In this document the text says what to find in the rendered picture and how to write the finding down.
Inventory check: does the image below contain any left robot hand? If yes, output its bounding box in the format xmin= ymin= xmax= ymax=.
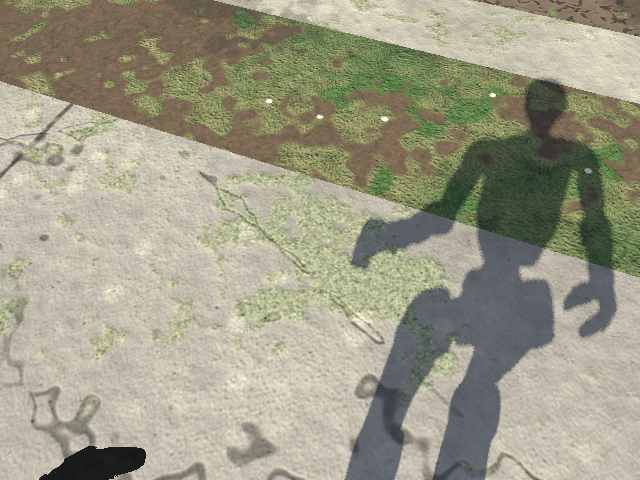
xmin=39 ymin=446 xmax=146 ymax=480

